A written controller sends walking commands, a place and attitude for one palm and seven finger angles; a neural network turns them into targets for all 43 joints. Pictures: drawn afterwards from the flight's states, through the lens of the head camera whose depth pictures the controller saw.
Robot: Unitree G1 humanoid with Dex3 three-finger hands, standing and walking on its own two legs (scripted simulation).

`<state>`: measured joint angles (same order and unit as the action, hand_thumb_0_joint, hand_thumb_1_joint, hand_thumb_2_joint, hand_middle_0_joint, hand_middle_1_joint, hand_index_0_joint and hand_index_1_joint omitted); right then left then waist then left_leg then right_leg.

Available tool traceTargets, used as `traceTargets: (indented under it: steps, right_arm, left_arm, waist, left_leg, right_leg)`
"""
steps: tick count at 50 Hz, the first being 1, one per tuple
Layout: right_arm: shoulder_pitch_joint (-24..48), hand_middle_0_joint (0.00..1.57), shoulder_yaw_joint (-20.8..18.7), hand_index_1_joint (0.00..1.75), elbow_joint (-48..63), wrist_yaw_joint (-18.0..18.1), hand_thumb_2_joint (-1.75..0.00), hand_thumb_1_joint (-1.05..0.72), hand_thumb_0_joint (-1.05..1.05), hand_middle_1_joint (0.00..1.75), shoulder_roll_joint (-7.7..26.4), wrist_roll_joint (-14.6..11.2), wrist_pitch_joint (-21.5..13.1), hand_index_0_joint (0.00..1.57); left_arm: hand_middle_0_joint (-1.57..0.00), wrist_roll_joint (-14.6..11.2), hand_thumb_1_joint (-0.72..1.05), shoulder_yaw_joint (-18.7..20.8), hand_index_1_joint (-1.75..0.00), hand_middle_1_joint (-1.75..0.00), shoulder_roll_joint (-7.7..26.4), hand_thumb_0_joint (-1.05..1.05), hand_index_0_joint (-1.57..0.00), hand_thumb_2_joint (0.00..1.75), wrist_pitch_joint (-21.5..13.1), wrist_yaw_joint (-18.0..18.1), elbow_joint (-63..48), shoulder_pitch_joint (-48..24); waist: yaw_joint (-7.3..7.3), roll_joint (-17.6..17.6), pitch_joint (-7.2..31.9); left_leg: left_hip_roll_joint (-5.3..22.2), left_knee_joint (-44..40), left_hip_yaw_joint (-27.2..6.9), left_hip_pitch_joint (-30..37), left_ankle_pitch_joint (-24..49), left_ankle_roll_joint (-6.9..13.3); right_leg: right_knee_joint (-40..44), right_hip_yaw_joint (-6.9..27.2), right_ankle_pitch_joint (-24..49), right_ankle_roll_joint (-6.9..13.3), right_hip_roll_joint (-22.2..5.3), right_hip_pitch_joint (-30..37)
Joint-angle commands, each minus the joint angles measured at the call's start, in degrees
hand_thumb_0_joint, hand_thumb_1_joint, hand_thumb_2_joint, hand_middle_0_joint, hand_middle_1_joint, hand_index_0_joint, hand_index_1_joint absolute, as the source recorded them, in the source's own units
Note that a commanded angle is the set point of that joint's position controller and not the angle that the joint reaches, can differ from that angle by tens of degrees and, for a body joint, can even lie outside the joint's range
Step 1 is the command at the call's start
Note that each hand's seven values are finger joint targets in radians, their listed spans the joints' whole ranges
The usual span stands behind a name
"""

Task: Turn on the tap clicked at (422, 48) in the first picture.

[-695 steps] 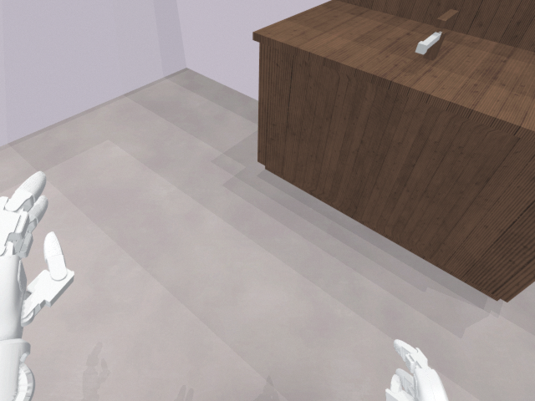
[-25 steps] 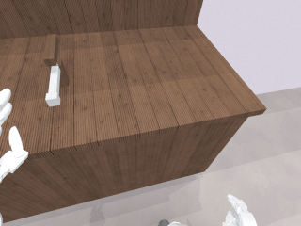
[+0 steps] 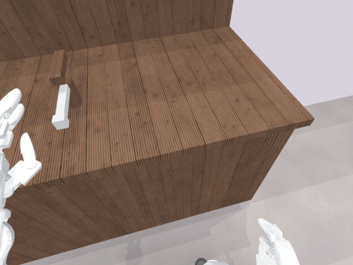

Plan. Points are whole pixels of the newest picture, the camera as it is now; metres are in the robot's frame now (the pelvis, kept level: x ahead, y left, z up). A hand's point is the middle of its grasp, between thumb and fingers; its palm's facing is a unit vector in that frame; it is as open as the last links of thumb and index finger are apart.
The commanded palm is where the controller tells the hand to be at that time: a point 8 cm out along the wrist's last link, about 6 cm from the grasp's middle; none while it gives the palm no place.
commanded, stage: come to a stop and stand still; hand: left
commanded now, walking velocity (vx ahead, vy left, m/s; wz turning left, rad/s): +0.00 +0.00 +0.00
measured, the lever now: (60, 121) +0.41 +0.32 +0.09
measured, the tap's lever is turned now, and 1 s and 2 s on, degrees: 0 0 0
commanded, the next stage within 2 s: look again from close up in 0.86 s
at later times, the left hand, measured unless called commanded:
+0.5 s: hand (21, 154) +0.26 +0.29 +0.17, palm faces +0.38 -0.84 -0.38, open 7.5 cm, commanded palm +0.19 +0.32 +0.18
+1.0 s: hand (4, 157) +0.25 +0.32 +0.17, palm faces +0.42 -0.84 -0.34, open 7.5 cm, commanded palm +0.19 +0.34 +0.18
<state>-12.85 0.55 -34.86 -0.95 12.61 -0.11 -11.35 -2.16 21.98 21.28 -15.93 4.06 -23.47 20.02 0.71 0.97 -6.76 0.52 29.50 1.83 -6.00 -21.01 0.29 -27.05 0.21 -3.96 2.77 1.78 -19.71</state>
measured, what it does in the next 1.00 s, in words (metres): shifts its weight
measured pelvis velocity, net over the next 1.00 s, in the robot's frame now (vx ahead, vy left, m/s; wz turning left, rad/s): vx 0.03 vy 0.06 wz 0.02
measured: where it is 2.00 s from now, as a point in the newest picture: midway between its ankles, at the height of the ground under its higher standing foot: outside the picture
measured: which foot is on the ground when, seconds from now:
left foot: down 0.00-1.00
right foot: down 0.00-1.00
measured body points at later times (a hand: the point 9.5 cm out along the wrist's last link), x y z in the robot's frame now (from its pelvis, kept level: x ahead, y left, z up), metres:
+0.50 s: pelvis +0.03 +0.04 +0.01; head +0.04 +0.06 +0.45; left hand +0.23 +0.33 +0.19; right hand +0.20 -0.18 -0.06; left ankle -0.04 +0.14 -0.73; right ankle +0.12 -0.08 -0.73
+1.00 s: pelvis +0.03 +0.06 +0.00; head +0.05 +0.09 +0.45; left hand +0.22 +0.36 +0.19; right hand +0.23 -0.14 -0.06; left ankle -0.04 +0.14 -0.73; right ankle +0.12 -0.08 -0.73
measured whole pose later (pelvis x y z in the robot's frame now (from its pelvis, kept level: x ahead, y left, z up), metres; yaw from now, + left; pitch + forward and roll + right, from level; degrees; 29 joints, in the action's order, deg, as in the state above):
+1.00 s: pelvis +0.03 +0.06 +0.00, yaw +1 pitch -4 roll -1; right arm -10.2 1.7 -32.0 -0.2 9.7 0.1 -6.8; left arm -0.9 20.8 20.9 -12.3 5.4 -26.9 20.0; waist 2.5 -3.6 -6.2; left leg -2.3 27.4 0.5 -1.7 -21.7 2.6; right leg -25.2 0.6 -6.2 -1.3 -0.5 -15.0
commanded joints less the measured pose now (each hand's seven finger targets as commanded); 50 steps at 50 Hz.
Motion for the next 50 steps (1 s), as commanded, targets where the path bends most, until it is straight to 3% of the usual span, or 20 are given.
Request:
traceTargets:
  steps: [1, 4, 5, 6, 9, 14, 15, 19, 20, 21, 24, 28, 30, 34, 35, 36, 39, 43, 49, 50]
  right_arm:
    - [3.41, 0.20, -2.27, 0.30, 8.77, 1.41, -0.90, -0.90, 0.00, 0.30, 4.98, -0.84, -2.08, 0.20]
    - [3.74, 0.20, -2.23, 0.30, 8.68, 2.06, -0.90, -0.90, 0.00, 0.30, 6.25, -0.74, -1.99, 0.20]
    - [4.51, 0.20, -2.03, 0.30, 8.70, 1.96, -0.90, -0.90, 0.00, 0.30, 6.20, -0.84, -2.12, 0.20]
    - [4.02, 0.20, -2.14, 0.30, 8.66, 2.08, -0.90, -0.90, 0.00, 0.30, 6.32, -0.63, -2.26, 0.20]
    - [3.60, 0.20, -1.92, 0.30, 9.32, 1.80, -0.90, -0.90, 0.00, 0.30, 6.26, -0.39, -2.80, 0.20]
    - [3.31, 0.20, -2.02, 0.30, 9.19, 1.68, -0.90, -0.90, 0.00, 0.30, 6.31, 0.18, -3.24, 0.20]
    - [4.00, 0.20, -1.94, 0.30, 9.13, 1.48, -0.90, -0.90, 0.00, 0.30, 6.48, 0.20, -3.05, 0.20]
    - [4.24, 0.20, -1.88, 0.30, 10.12, 1.41, -0.90, -0.90, 0.00, 0.30, 5.92, 0.20, -2.52, 0.20]
    - [4.80, 0.20, -1.72, 0.30, 9.95, 1.16, -0.90, -0.90, 0.00, 0.30, 5.89, 0.16, -2.40, 0.20]
    - [4.84, 0.20, -1.73, 0.30, 10.49, 1.20, -0.90, -0.90, 0.00, 0.30, 5.63, 0.14, -2.09, 0.20]
    - [4.57, 0.20, -2.02, 0.30, 10.82, 1.04, -0.90, -0.90, 0.00, 0.30, 5.91, 0.08, -1.70, 0.20]
    - [4.69, 0.20, -2.21, 0.30, 10.57, 0.90, -0.90, -0.90, 0.00, 0.30, 6.15, 0.07, -1.02, 0.20]
    - [5.52, 0.20, -1.97, 0.30, 10.62, 0.77, -0.90, -0.90, 0.00, 0.30, 6.02, -0.05, -0.86, 0.20]
    - [5.53, 0.20, -2.45, 0.30, 11.21, 1.06, -0.90, -0.90, 0.00, 0.30, 5.96, 0.05, -0.17, 0.20]
    - [6.42, 0.20, -2.27, 0.30, 10.94, 0.99, -0.90, -0.90, 0.00, 0.30, 5.88, 0.02, -0.17, 0.20]
    - [6.25, 0.20, -2.24, 0.30, 11.21, 1.12, -0.90, -0.90, 0.00, 0.30, 5.67, 0.15, 0.10, 0.20]
    - [6.30, 0.20, -2.41, 0.30, 11.30, 1.27, -0.90, -0.90, 0.00, 0.30, 5.77, 0.01, 0.57, 0.20]
    - [6.60, 0.20, -2.51, 0.30, 11.18, 1.37, -0.90, -0.90, 0.00, 0.30, 5.82, 0.05, 1.22, 0.20]
    - [6.60, 0.20, -2.65, 0.30, 11.54, 1.44, -0.90, -0.90, 0.00, 0.30, 5.88, -0.09, 1.91, 0.20]
    - [7.38, 0.20, -2.52, 0.30, 11.43, 1.44, -0.90, -0.90, 0.00, 0.30, 5.91, -0.21, 1.88, 0.20]
  left_arm:
    - [-0.20, -1.98, 0.90, 10.44, -0.30, -0.30, 12.30, 0.00, -0.20, 0.90, -1.33, 1.26, -4.58, -0.32]
    - [-0.20, -1.40, 0.90, 8.06, -0.30, -0.30, 10.89, 0.00, -0.20, 0.90, -1.78, 0.70, -4.30, -3.07]
    - [-0.20, -0.98, 0.90, 7.74, -0.30, -0.30, 11.45, 0.00, -0.20, 0.90, -2.06, 0.63, -7.38, -5.81]
    - [-0.20, -0.60, 0.90, 6.76, -0.30, -0.30, 10.89, 0.00, -0.20, 0.90, -2.02, 0.75, -6.41, -5.32]
    - [-0.20, 0.32, 0.90, 3.05, -0.30, -0.30, 8.95, 0.00, -0.20, 0.90, -1.54, 0.95, -9.14, -8.20]
    - [-0.20, 1.18, 0.90, 3.19, -0.30, -0.30, 9.41, 0.00, -0.20, 0.90, -1.08, 1.67, -10.27, -9.20]
    - [-0.20, 1.25, 0.90, 4.80, -0.30, -0.30, 11.25, 0.00, -0.20, 0.90, -1.09, 1.80, -11.92, -9.73]
    - [-0.20, 1.15, 0.90, 5.15, -0.30, -0.30, 9.88, 0.00, -0.20, 0.90, -1.53, 1.88, -11.80, -6.94]
    - [-0.20, 1.12, 0.90, 6.56, -0.30, -0.30, 11.28, 0.00, -0.20, 0.90, -1.57, 1.86, -12.36, -6.26]
    - [-0.20, 0.92, 0.90, 5.55, -0.30, -0.30, 9.65, 0.00, -0.20, 0.90, -1.52, 1.74, -11.49, -5.09]
    - [-0.20, 0.63, 0.90, 5.05, -0.30, -0.30, 9.12, 0.00, -0.20, 0.90, -1.43, 1.46, -11.53, -3.30]
    - [-0.20, 0.64, 0.90, 3.98, -0.30, -0.30, 8.45, 0.00, -0.20, 0.90, -1.18, 1.18, -12.49, -3.49]
    - [-0.20, 0.66, 0.90, 4.41, -0.30, -0.30, 9.45, 0.00, -0.20, 0.90, -1.08, 1.19, -14.48, -4.55]
    - [-0.20, 0.88, 0.90, 3.95, -0.30, -0.30, 8.99, 0.00, -0.20, 0.90, -0.99, 1.59, -16.09, -5.12]
    - [-0.20, 0.91, 0.90, 5.21, -0.30, -0.30, 10.56, 0.00, -0.20, 0.90, -0.95, 1.77, -17.80, -5.65]
    - [-0.20, 0.78, 0.90, 4.02, -0.30, -0.30, 8.95, 0.00, -0.20, 0.90, -0.91, 1.80, -16.93, -4.95]
    - [-0.20, 0.68, 0.90, 4.10, -0.30, -0.30, 8.86, 0.00, -0.20, 0.90, -0.61, 2.08, -16.34, -4.48]
    - [-0.20, 0.80, 0.90, 3.88, -0.30, -0.30, 8.63, 0.00, -0.20, 0.90, -0.48, 2.24, -16.19, -4.89]
    - [-0.20, 0.74, 0.90, 3.09, -0.30, -0.30, 7.99, 0.00, -0.20, 0.90, -0.20, 2.36, -15.66, -4.96]
    - [-0.20, 0.78, 0.90, 3.68, -0.30, -0.30, 8.70, 0.00, -0.20, 0.90, -0.21, 2.37, -17.20, -5.46]
  waist:
    - [1.23, -15.25, 13.54]
    - [1.21, 0.35, 9.81]
    - [1.39, 3.61, 10.02]
    - [1.52, 4.54, 9.45]
    - [1.89, 0.77, 8.77]
    - [1.85, -3.85, 8.68]
    - [1.70, -1.11, 9.14]
    - [1.89, 2.44, 10.74]
    - [1.80, 3.21, 11.57]
    - [1.73, 2.02, 11.10]
    - [1.69, 0.34, 11.26]
    - [1.22, 1.14, 11.16]
    - [1.12, 3.11, 11.87]
    - [1.25, 2.78, 12.89]
    - [1.06, 4.28, 13.92]
    - [1.05, 3.89, 12.88]
    - [1.18, 2.85, 11.69]
    - [1.12, 4.97, 10.85]
    - [0.98, 3.10, 10.45]
    - [0.81, 4.90, 11.08]
  left_leg:
    - [-1.21, -5.21, -0.27, -6.59, -1.47, 2.09]
    - [0.13, -11.65, -2.46, -9.75, -2.82, 2.23]
    - [0.70, -12.95, -2.31, -9.36, -2.98, 2.46]
    - [1.18, -12.90, -1.92, -11.05, -4.12, 2.79]
    - [-0.16, -11.08, -0.62, -11.82, -2.79, 2.46]
    - [-0.95, -10.25, -0.75, -9.83, -0.19, 1.89]
    - [-1.05, -10.77, -0.63, -8.59, 1.44, 1.67]
    - [0.14, -12.22, -1.72, -11.68, 6.63, 1.03]
    - [0.50, -12.54, -1.68, -11.05, 8.82, 0.77]
    - [0.97, -12.22, -2.13, -11.73, 10.60, 0.60]
    - [0.95, -10.91, -1.91, -11.47, 14.84, 0.07]
    - [1.58, -10.20, -1.99, -9.53, 22.14, -1.29]
    - [1.56, -10.30, -1.79, -8.23, 25.17, -2.01]
    - [2.19, -8.40, -2.37, -7.45, 30.45, -3.14]
    - [2.14, -8.37, -2.14, -5.97, 31.84, -3.33]
    - [2.51, -8.25, -2.95, -6.54, 32.34, -3.56]
    - [2.59, -8.51, -2.71, -7.58, 28.28, -3.39]
    - [2.99, -9.04, -3.01, -7.64, 28.56, -3.59]
    - [2.42, -9.12, -2.93, -8.69, 25.94, -3.68]
    - [2.05, -9.63, -2.63, -7.70, 26.23, -3.77]
  right_leg:
    - [13.32, 9.87, -22.01, -1.36, -7.75, 11.60]
    - [9.64, 8.34, -19.66, -2.09, -4.74, 11.21]
    - [8.11, 7.73, -17.72, -2.23, -3.89, 11.39]
    - [7.33, 7.17, -16.42, -2.54, -3.95, 12.98]
    - [8.83, 8.06, -14.86, -2.74, -3.97, 14.64]
    - [11.38, 8.97, -16.36, -2.35, -4.16, 14.03]
    - [10.77, 8.60, -14.83, -2.15, -3.67, 13.51]
    - [5.68, 5.92, -3.47, -1.90, -3.19, 19.97]
    - [3.96, 4.69, 0.22, -1.87, -2.82, 20.53]
    - [3.37, 3.94, 2.82, -1.90, -3.18, 21.29]
    - [2.53, 3.53, 8.81, -1.77, -3.39, 22.24]
    - [0.48, 1.84, 14.80, -1.70, -3.21, 21.08]
    - [-0.96, 1.00, 16.51, -1.81, -2.86, 20.72]
    - [-1.96, -0.17, 19.07, -1.58, -3.15, 21.87]
    - [-2.77, -0.31, 19.52, -1.59, -3.01, 21.25]
    - [-2.47, -0.94, 17.95, -1.58, -3.32, 20.85]
    - [-1.72, -0.51, 16.28, -1.51, -3.36, 20.72]
    - [-1.78, -0.94, 14.48, -1.51, -3.02, 20.25]
    - [-0.85, -0.66, 14.73, -1.19, -3.24, 21.16]
    - [-1.33, -0.59, 14.54, -1.27, -2.91, 20.68]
